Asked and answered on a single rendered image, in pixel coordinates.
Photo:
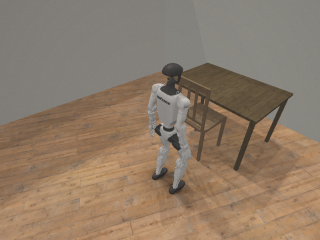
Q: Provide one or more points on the chair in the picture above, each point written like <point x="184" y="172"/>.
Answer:
<point x="199" y="116"/>

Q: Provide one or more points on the robot right upper arm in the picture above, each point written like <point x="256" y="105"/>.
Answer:
<point x="183" y="104"/>

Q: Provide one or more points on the left robot shin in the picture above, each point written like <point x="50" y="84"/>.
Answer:
<point x="160" y="162"/>

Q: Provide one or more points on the table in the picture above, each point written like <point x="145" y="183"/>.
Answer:
<point x="247" y="98"/>

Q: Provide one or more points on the left robot hand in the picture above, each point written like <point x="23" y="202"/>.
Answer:
<point x="151" y="127"/>

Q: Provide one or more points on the right robot hand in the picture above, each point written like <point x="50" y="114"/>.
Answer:
<point x="186" y="155"/>

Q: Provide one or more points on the right robot forearm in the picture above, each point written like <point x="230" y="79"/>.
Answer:
<point x="182" y="138"/>

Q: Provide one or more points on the left robot forearm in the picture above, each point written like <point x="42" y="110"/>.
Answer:
<point x="152" y="117"/>

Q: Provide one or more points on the robot right thigh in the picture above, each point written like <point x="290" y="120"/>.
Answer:
<point x="176" y="145"/>

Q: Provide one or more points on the robot left upper arm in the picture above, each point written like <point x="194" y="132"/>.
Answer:
<point x="153" y="97"/>

